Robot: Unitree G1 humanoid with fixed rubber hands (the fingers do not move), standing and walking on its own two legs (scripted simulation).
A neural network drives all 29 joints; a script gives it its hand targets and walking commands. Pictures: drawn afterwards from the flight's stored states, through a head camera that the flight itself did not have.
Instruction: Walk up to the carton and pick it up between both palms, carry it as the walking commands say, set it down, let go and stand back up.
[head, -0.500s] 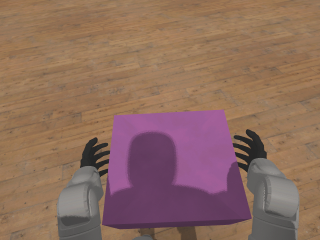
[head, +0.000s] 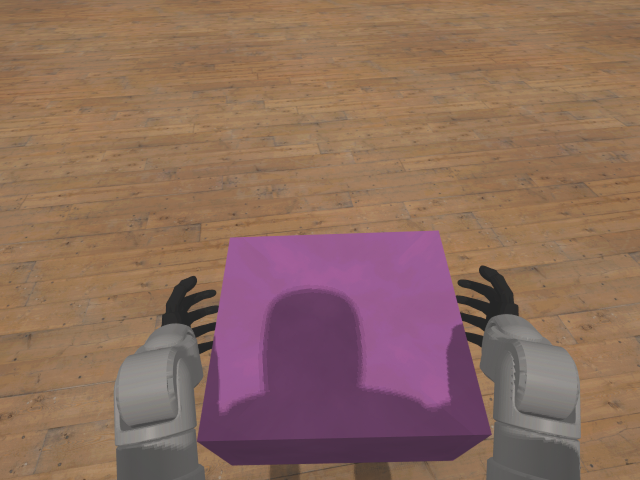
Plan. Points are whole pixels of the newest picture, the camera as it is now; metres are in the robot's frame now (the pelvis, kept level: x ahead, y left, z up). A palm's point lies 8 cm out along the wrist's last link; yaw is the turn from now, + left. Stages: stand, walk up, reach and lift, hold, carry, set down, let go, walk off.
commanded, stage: carry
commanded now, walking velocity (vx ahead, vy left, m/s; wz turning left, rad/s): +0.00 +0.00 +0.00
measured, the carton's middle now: (337, 345) +0.29 +0.01 +0.00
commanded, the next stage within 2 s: none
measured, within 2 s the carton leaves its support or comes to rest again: neither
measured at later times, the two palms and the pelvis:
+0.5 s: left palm (217, 322) +0.27 +0.15 +0.08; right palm (531, 331) +0.26 -0.21 +0.09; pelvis +0.01 -0.02 +0.00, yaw -1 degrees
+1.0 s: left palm (213, 316) +0.29 +0.16 +0.08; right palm (518, 319) +0.28 -0.20 +0.08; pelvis +0.02 -0.02 +0.00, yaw +0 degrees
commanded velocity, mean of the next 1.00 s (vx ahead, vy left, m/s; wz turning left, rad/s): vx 0.00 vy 0.00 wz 0.00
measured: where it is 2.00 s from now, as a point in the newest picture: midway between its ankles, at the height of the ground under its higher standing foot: outside the picture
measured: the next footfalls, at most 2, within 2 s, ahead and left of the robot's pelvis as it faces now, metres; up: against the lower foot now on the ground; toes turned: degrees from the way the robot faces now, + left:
none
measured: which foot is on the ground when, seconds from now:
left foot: down 0.00-1.00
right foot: down 0.00-1.00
